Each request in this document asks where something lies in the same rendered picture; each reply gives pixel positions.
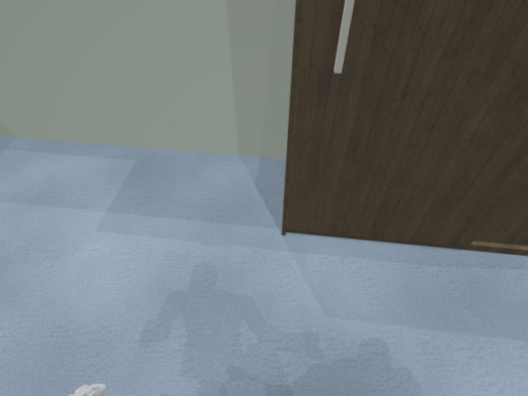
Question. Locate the wardrobe door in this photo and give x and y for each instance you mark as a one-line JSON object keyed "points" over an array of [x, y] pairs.
{"points": [[423, 137], [510, 224]]}

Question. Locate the handle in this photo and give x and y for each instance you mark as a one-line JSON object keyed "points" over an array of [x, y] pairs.
{"points": [[342, 43]]}

